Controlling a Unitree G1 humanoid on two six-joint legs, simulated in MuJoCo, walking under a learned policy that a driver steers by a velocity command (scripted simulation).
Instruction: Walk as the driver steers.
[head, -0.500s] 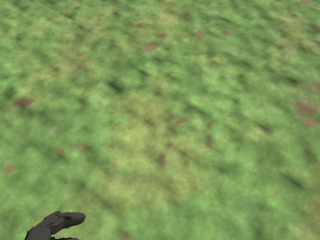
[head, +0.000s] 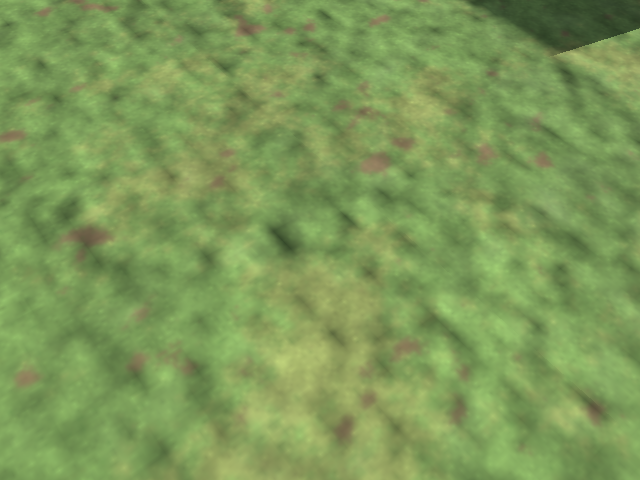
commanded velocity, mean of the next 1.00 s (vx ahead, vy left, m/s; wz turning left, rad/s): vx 0.35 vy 0.00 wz -0.73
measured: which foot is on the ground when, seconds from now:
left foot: up 0.00-0.02, down 0.04-0.44, up 0.46-0.82, down 0.84-1.00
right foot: down 0.00-0.06, up 0.08-0.40, down 0.42-0.84, up 0.86-1.00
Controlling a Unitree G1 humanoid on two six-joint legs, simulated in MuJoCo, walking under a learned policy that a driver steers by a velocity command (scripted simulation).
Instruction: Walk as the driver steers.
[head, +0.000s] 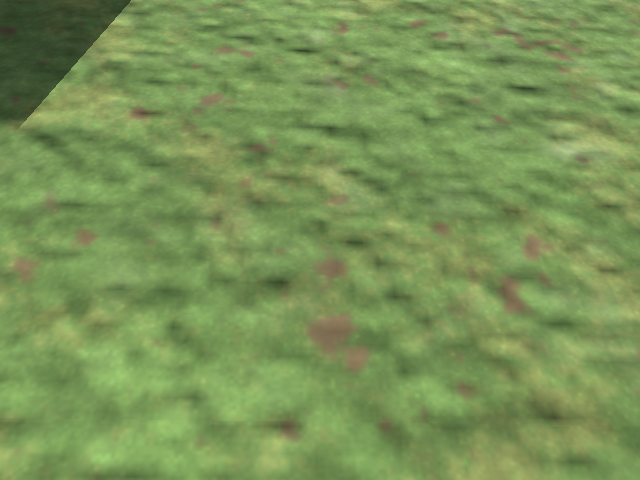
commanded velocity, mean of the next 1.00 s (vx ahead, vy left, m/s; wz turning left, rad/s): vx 0.97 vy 0.00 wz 0.48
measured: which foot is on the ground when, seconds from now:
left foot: down 0.00-0.24, up 0.26-0.66, down 0.68-1.00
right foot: up 0.00-0.22, down 0.24-0.68, up 0.70-1.00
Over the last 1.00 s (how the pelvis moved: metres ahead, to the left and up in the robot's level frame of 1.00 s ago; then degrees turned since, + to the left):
0.19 -0.10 0.01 -46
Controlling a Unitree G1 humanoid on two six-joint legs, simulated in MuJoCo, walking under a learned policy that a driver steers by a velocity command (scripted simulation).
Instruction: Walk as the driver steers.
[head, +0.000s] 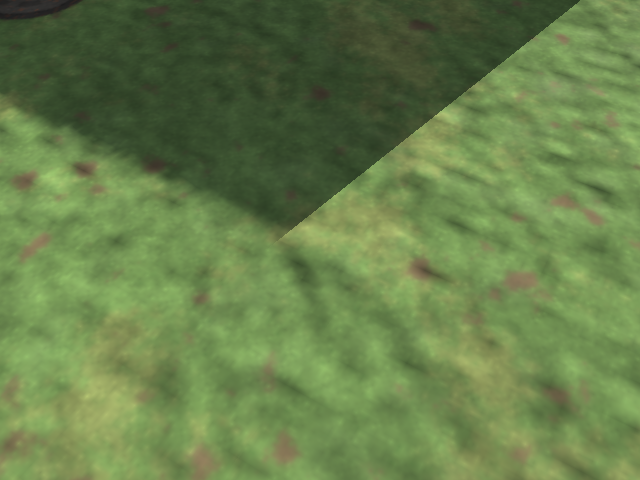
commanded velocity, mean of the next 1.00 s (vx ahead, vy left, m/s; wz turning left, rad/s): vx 1.00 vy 0.00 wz -0.86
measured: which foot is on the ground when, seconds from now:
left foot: down 0.00-0.10, up 0.12-0.52, down 0.54-0.98, up 1.00-1.00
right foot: up 0.00-0.10, down 0.12-0.54, up 0.56-0.98, down 1.00-1.00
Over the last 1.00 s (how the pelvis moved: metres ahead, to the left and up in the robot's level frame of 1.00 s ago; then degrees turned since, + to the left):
0.78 0.21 -0.02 31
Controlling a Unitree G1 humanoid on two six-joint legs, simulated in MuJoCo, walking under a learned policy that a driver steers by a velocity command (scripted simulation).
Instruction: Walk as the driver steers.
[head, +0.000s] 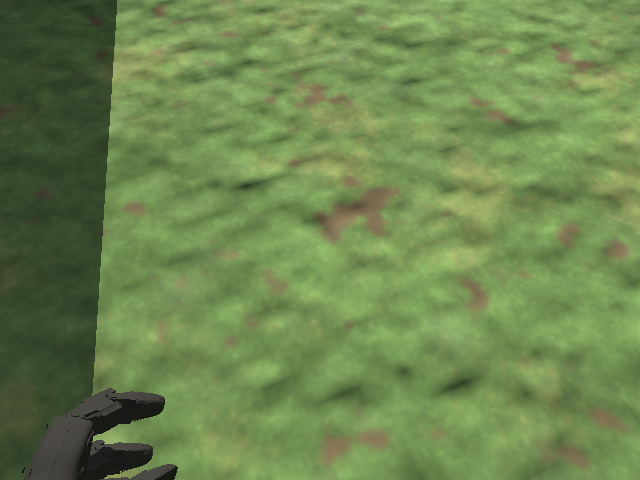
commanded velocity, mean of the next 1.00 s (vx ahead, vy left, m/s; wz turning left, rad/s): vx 1.00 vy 0.00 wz -0.54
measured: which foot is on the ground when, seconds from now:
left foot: up 0.00-0.38, down 0.40-0.86, up 0.88-1.00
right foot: down 0.00-0.42, up 0.44-0.84, down 0.86-1.00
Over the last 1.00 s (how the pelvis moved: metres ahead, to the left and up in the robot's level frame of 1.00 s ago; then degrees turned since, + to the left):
0.90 -0.27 -0.03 -52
